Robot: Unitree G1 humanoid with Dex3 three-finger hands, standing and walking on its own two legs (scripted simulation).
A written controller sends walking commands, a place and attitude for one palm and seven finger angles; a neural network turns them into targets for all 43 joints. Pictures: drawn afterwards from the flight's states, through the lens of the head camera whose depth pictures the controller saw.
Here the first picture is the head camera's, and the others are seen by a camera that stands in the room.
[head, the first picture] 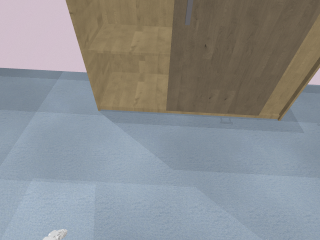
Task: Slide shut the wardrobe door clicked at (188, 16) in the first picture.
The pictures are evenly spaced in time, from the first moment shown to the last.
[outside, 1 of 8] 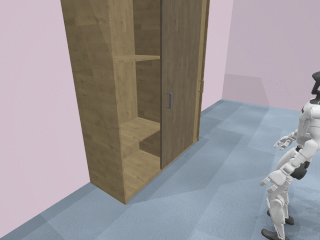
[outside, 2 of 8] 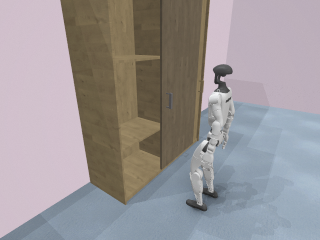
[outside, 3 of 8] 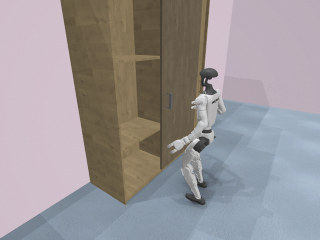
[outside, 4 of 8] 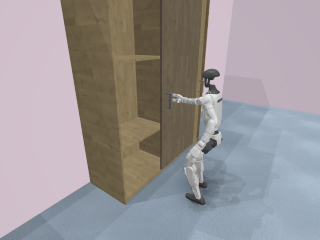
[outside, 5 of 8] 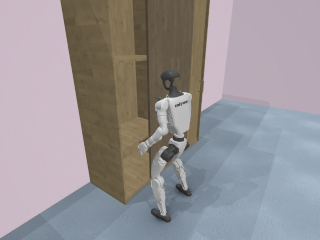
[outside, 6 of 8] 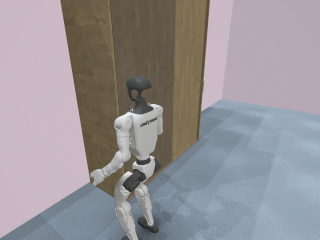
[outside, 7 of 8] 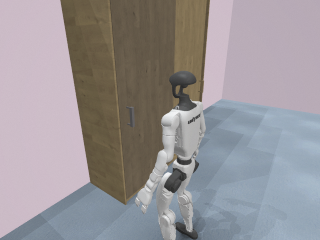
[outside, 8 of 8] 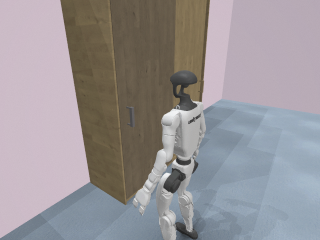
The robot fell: no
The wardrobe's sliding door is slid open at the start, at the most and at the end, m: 0.58 0.58 0.00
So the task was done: yes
